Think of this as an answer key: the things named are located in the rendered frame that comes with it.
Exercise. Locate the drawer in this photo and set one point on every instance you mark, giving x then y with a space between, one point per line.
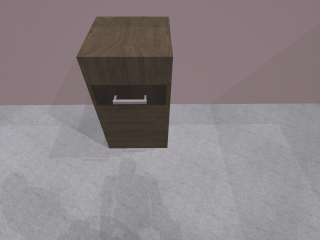
155 94

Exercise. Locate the cabinet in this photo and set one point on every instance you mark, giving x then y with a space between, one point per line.
130 50

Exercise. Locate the handle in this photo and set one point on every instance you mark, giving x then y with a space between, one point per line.
129 101

